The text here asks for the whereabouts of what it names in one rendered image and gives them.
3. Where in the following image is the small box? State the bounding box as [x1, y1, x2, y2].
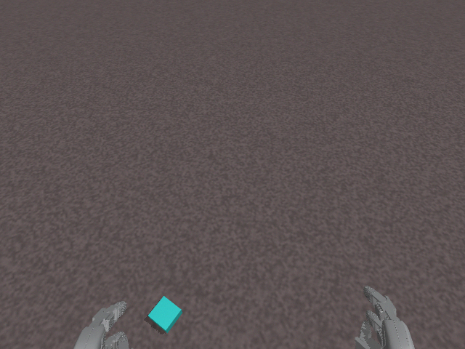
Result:
[148, 296, 182, 333]

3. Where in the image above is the left robot hand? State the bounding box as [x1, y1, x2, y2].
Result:
[73, 301, 133, 349]

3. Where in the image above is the right robot hand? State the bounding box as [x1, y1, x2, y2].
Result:
[355, 286, 415, 349]

